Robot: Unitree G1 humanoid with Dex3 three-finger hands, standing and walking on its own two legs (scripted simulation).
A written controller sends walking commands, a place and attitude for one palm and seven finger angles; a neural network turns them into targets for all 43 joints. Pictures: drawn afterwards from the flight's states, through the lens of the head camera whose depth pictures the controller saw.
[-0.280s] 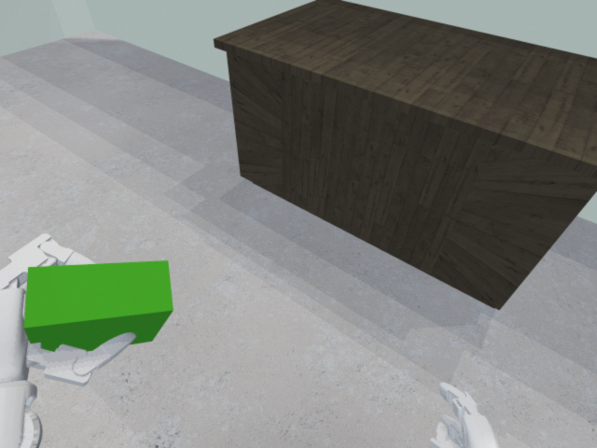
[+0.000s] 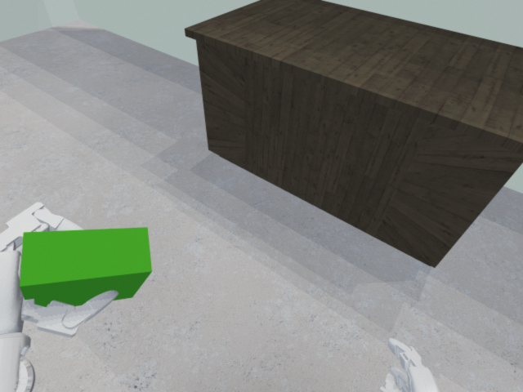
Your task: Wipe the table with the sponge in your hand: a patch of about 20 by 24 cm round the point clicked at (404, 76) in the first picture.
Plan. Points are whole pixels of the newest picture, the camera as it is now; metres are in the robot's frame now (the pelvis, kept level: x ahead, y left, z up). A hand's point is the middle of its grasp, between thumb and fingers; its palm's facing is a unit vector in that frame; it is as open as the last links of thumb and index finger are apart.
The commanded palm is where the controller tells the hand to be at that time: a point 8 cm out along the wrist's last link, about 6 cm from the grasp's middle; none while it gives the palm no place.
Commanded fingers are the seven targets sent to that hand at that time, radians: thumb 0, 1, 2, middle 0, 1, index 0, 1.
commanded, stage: look at it before walking up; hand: left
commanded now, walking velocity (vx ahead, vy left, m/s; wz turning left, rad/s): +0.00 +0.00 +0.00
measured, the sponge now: (105, 269) +0.22 +0.21 +0.14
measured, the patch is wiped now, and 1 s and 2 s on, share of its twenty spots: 0.00 0.00 0.00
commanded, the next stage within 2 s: walk to a spot facing it in 0.12 s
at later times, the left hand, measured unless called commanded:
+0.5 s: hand (42, 271) +0.21 +0.26 +0.16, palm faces +0.46 -0.81 -0.36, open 9.6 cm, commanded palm +0.14 +0.31 +0.18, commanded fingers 0.00 0.10 1.30 -1.20 -1.60 -1.20 -1.60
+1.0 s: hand (73, 226) +0.27 +0.26 +0.16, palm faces +0.55 -0.69 -0.46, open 9.6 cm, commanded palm +0.20 +0.29 +0.18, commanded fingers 0.00 0.10 1.30 -1.20 -1.60 -1.20 -1.60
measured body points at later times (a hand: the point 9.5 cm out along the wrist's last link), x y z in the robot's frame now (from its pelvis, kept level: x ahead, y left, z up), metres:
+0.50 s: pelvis +0.01 +0.01 -0.01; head +0.00 +0.03 +0.43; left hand +0.18 +0.31 +0.18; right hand +0.17 -0.23 -0.09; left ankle +0.05 +0.12 -0.73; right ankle +0.05 -0.13 -0.74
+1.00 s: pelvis +0.12 -0.02 -0.01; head +0.14 -0.04 +0.44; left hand +0.24 +0.29 +0.18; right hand +0.33 -0.20 -0.12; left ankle +0.05 +0.10 -0.66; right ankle +0.12 -0.10 -0.74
